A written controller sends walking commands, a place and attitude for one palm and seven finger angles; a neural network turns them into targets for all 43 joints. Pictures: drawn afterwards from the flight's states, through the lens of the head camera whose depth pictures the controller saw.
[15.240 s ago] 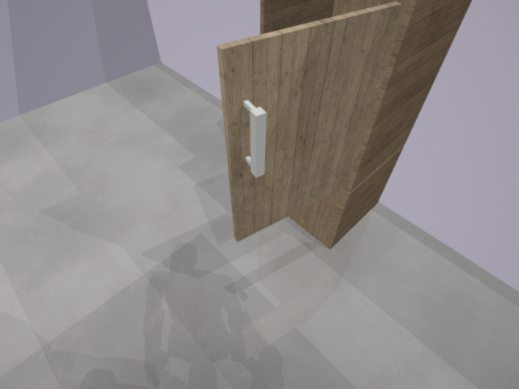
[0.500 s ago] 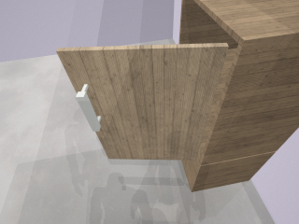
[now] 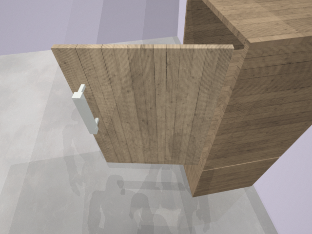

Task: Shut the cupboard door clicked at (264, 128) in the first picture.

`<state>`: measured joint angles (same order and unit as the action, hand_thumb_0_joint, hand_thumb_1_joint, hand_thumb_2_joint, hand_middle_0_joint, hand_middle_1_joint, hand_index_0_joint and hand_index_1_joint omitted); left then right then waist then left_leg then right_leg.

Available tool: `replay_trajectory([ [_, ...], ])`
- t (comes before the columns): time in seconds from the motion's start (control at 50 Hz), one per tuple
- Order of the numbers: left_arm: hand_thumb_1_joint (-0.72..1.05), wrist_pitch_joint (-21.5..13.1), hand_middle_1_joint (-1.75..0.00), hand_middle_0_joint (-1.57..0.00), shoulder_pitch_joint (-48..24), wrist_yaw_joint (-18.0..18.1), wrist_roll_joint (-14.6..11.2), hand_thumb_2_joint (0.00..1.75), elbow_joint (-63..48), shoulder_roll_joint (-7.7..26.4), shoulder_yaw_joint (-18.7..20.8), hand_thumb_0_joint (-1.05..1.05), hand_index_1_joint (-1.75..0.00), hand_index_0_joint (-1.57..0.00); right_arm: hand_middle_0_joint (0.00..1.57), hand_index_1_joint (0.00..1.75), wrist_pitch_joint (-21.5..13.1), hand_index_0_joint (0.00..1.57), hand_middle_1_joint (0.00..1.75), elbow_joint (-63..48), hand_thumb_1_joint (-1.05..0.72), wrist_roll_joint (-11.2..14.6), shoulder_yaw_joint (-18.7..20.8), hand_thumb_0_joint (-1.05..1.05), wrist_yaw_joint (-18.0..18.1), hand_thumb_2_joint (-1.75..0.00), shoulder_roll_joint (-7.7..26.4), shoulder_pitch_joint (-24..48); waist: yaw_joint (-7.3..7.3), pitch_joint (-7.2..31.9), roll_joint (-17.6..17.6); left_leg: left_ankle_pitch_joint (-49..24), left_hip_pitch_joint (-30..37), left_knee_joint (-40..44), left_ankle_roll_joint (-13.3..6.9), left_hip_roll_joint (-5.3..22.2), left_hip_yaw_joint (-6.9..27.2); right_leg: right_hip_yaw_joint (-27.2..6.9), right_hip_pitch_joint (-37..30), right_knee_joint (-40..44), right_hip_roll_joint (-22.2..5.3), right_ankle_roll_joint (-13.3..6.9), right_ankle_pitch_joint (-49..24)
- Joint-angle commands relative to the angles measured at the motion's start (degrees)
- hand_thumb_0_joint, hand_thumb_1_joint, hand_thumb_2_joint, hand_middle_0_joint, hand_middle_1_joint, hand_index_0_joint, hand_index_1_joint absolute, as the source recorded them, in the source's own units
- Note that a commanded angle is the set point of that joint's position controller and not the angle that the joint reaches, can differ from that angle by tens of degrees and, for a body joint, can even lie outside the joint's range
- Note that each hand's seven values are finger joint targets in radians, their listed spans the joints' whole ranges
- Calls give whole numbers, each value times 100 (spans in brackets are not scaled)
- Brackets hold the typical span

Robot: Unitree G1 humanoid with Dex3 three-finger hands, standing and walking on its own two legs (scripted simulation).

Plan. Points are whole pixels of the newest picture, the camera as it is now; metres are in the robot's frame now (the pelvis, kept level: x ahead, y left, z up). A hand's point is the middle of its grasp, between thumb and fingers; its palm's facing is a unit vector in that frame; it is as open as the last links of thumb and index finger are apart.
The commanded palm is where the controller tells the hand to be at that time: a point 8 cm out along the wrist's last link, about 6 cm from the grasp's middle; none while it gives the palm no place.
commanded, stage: look again from close up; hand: left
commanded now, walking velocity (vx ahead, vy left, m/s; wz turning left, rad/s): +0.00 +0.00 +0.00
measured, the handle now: (88, 110) +0.44 +0.24 +0.05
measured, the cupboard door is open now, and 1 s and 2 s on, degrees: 78 78 78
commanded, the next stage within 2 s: raise the hand and make a fist in 0.40 s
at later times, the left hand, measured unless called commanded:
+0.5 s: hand out of the picture -0.02 +0.17 -0.17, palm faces +0.03 -0.98 -0.18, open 7.3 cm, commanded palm +0.09 +0.22 -0.08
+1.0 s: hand out of the picture +0.12 +0.19 -0.06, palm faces +0.08 -1.00 -0.01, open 5.8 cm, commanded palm +0.11 +0.24 -0.03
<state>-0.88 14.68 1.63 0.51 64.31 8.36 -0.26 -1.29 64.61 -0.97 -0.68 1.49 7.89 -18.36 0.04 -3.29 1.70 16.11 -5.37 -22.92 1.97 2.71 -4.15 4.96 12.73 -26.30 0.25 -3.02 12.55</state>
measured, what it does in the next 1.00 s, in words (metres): lowers itself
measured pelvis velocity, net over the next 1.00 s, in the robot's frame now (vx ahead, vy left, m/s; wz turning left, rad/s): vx -0.05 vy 0.03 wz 0.06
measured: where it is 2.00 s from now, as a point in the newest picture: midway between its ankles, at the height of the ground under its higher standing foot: outside the picture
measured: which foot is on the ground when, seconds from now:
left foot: down 0.00-1.00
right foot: down 0.00-1.00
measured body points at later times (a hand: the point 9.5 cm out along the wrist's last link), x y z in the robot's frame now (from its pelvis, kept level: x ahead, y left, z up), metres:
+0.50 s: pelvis +0.00 +0.01 +0.00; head +0.02 +0.00 +0.45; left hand -0.02 +0.22 -0.16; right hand -0.03 -0.18 -0.17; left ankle -0.04 +0.14 -0.74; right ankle +0.02 -0.08 -0.74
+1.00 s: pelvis -0.05 +0.03 -0.09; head +0.00 +0.05 +0.36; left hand +0.10 +0.25 -0.05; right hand +0.22 -0.19 -0.10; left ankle -0.04 +0.14 -0.74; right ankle +0.02 -0.08 -0.74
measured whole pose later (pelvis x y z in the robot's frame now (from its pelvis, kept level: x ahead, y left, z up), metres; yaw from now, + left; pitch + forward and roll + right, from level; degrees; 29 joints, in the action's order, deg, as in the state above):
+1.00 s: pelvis -0.05 +0.03 -0.09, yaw +3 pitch +11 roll -1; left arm -25.5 31.8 -8.5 -9.7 -4.4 10.5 -0.1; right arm -13.0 22.3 0.0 2.9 0.1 15.0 -7.8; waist 2.8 5.6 -1.7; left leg 32.4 -45.9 -67.3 -0.9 1.0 -1.2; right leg 6.4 49.8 -64.7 -4.5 -1.3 25.8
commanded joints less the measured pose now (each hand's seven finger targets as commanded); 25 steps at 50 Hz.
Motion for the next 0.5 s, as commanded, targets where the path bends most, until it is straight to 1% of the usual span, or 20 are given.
replay_trajectory([
  [0.0, 90, -94, -30, -20, 385, 41, -2, 90, -148, 624, 117, 0, -30, -20, 20, 30, -36, 20, 30, -43, -90, 17, 33, 0, 33, -90, 332, -563, -6, -45, -197, -546, -446, 382, -245, 311, 218, -844, -278, 627, -757, -62, -662],
  [0.04, 90, -84, -30, -20, 393, 36, 3, 90, -146, 578, 108, 0, -30, -20, 20, 30, -32, 20, 30, -42, -90, 22, 33, 0, 38, -90, 287, -552, -10, -147, -211, -518, -437, 438, -259, 321, 234, -819, -189, 653, -722, -58, -561],
  [0.1, 90, -75, -30, -20, 425, 39, 4, 90, -136, 559, 107, 0, -30, -20, 20, 30, -36, 20, 30, -36, -90, 20, 32, 0, 36, -90, 305, -567, 0, -186, -186, -533, -470, 430, -260, 316, 248, -810, -158, 638, -720, -45, -458],
  [0.14, 90, -64, -30, -20, 438, 34, 5, 90, -134, 536, 107, 0, -30, -20, 20, 30, -38, 20, 30, -31, -90, 24, 32, 0, 44, -90, 254, -566, 9, -214, -67, -505, -447, 466, -272, 324, 246, -792, -129, 657, -693, -41, -381],
  [0.16, 90, -66, -30, -20, 444, 38, 8, 90, -134, 526, 106, 0, -30, -20, 20, 30, -34, 20, 30, -37, -90, 21, 33, 0, 42, -90, 281, -583, -2, -247, -145, -492, -497, 440, -270, 320, 260, -795, -110, 646, -692, -37, -331],
  [0.18, 90, -65, -30, -20, 456, 39, 7, 90, -130, 525, 103, 0, -30, -20, 20, 30, -39, 20, 30, -35, -90, 24, 29, 0, 40, -90, 281, -595, 0, -195, -117, -511, -486, 444, -275, 318, 257, -806, -143, 642, -701, -36, -341],
  [0.2, 90, -64, -30, -20, 472, 39, 5, 90, -130, 528, 106, 0, -30, -20, 20, 30, -36, 20, 30, -40, -90, 25, 29, 0, 41, -90, 276, -595, 3, -207, -196, -478, -487, 434, -272, 318, 251, -805, -135, 650, -697, -32, -299],
  [0.22, 90, -65, -30, -20, 477, 37, 6, 90, -128, 507, 111, 0, -30, -20, 20, 30, -47, 20, 30, -49, -90, 23, 32, 0, 42, -90, 282, -615, -4, -149, -168, -534, -463, 442, -275, 322, 252, -784, -147, 615, -697, -30, -348],
  [0.24, 90, -59, -30, -20, 495, 37, 5, 90, -128, 480, 101, 0, -30, -20, 20, 30, -46, 20, 30, -44, -90, 24, 38, 0, 50, -90, 245, -595, 0, -164, -166, -549, -414, 483, -294, 337, 268, -768, -120, 609, -661, -31, -370],
  [0.28, 90, -64, -30, -20, 509, 44, 11, 90, -127, 470, 105, 0, -30, -20, 20, 30, -60, 20, 30, -44, -90, 28, 38, 0, 50, -90, 254, -593, 10, -156, -117, -629, -454, 454, -290, 332, 269, -767, -160, 560, -686, -24, -500],
  [0.3, 90, -69, -30, -20, 535, 44, 9, 90, -120, 455, 104, 0, -30, -20, 20, 30, -66, 20, 30, -45, -90, 29, 34, 0, 56, -90, 262, -599, -1, -110, -156, -690, -408, 453, -290, 350, 266, -764, -176, 522, -678, -28, -621],
  [0.32, 90, -63, -30, -20, 526, 45, 7, 90, -107, 448, 98, 0, -30, -20, 20, 30, -66, 20, 30, -48, -90, 32, 37, 0, 59, -90, 264, -595, 7, -120, -93, -683, -409, 461, -293, 354, 267, -749, -177, 512, -683, -24, -634],
  [0.34, 90, -56, -30, -20, 539, 43, 10, 90, -111, 426, 98, 0, -30, -20, 20, 30, -61, 20, 30, -39, -90, 32, 40, 0, 65, -90, 227, -582, 9, -189, -112, -648, -414, 501, -303, 363, 274, -744, -141, 521, -652, -21, -596],
  [0.36, 90, -54, -30, -20, 537, 48, 14, 90, -113, 417, 97, 0, -30, -20, 20, 30, -58, 20, 30, -42, -90, 34, 38, 0, 65, -90, 259, -593, 5, -228, -130, -595, -475, 480, -297, 360, 272, -748, -124, 519, -661, -18, -529],
  [0.4, 90, -57, -30, -20, 563, 52, 16, 90, -111, 417, 97, 0, -30, -20, 20, 30, -65, 20, 30, -45, -90, 35, 41, 0, 63, -90, 240, -609, 6, -149, -130, -646, -425, 485, -305, 356, 265, -763, -161, 504, -671, -19, -589],
  [0.46, 90, -56, -30, -20, 576, 54, 17, 90, -106, 399, 93, 0, -30, -20, 20, 30, -71, 20, 30, -49, -90, 36, 45, 0, 67, -90, 249, -588, 15, -167, -142, -710, -426, 473, -312, 357, 269, -738, -165, 469, -669, -9, -689],
  [0.48, 90, -180, -30, -20, 1073, 263, 49, 90, 134, 671, 123, 0, -30, -20, 20, 30, -106, 20, 30, -413, -90, 96, 164, 0, -3, -90, 624, 278, 300, 50, -586, -783, -907, -821, -157, 455, 58, -971, -460, 262, -1020, 188, -3338],
])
